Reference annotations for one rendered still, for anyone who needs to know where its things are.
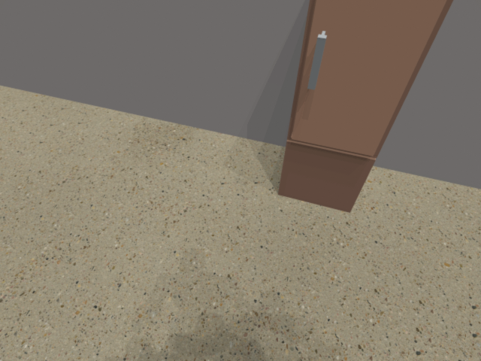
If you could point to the handle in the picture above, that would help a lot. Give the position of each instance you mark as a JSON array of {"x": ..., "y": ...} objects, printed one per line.
[{"x": 320, "y": 45}]

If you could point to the cupboard door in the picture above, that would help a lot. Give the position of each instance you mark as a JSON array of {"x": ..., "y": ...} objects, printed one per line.
[{"x": 371, "y": 50}]

